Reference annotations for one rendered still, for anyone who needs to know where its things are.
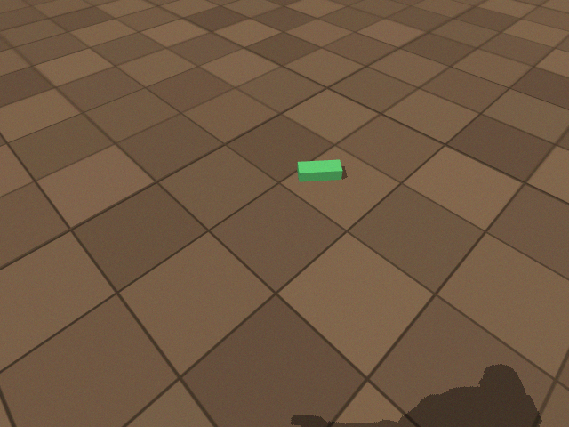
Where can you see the carton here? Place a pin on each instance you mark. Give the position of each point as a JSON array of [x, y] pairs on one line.
[[324, 170]]

